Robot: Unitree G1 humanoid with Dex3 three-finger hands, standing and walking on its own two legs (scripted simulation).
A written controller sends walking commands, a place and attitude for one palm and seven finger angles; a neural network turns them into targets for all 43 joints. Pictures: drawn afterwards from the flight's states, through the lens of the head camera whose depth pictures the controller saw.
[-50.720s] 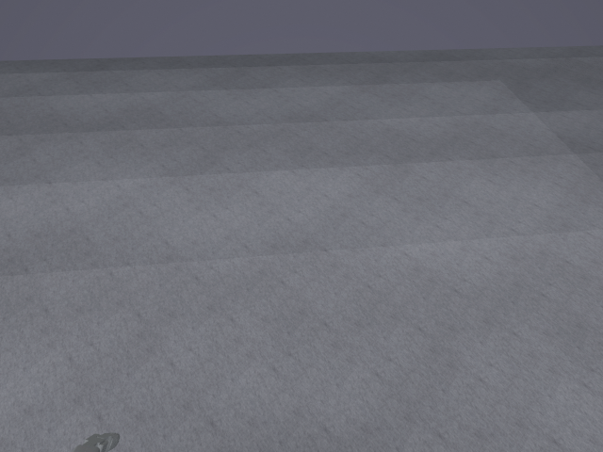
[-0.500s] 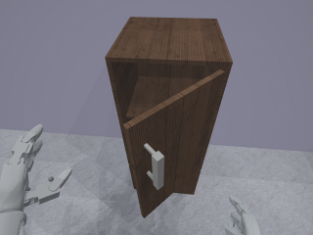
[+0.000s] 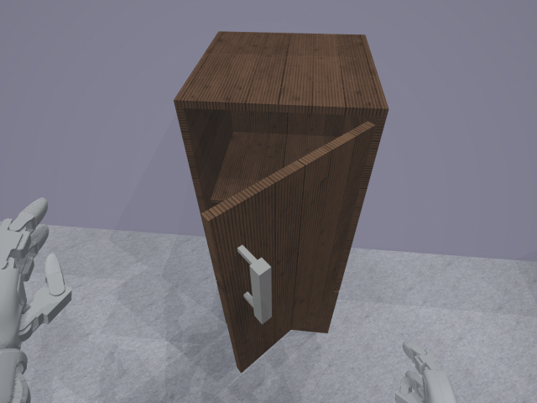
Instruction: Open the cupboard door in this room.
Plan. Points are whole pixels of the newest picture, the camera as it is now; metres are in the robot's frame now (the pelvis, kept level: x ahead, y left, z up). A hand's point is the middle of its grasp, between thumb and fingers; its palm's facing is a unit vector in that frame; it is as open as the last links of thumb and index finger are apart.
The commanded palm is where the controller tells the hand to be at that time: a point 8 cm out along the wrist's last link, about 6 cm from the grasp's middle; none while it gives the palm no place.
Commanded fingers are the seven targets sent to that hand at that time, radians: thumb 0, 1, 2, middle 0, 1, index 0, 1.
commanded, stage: draw the hand back to the body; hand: left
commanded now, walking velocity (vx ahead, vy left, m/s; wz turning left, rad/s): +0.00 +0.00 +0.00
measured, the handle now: (253, 285) +0.31 +0.07 -0.01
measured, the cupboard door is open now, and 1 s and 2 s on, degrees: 46 46 46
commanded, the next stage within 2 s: step back with the hand held close in 0.04 s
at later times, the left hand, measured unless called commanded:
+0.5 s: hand (67, 296) +0.18 +0.26 +0.15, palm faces +0.32 -0.80 -0.51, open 7.4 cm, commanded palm +0.12 +0.30 +0.17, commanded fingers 0.00 0.90 0.90 -0.20 -0.30 -0.20 -0.30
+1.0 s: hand out of the picture +0.07 +0.28 +0.16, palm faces +0.47 -0.74 -0.47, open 7.4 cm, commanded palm +0.02 +0.32 +0.17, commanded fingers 0.00 0.90 0.90 -0.20 -0.30 -0.20 -0.30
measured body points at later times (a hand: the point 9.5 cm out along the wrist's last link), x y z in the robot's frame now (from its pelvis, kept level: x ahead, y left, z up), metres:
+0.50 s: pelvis -0.03 +0.01 +0.00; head -0.01 +0.00 +0.45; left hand +0.16 +0.30 +0.17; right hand +0.15 -0.24 -0.08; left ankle +0.00 +0.11 -0.74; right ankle -0.03 -0.11 -0.74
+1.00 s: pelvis -0.11 +0.02 -0.02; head -0.09 +0.02 +0.43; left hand +0.04 +0.32 +0.18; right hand +0.06 -0.21 -0.10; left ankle -0.01 +0.11 -0.74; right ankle -0.06 -0.11 -0.74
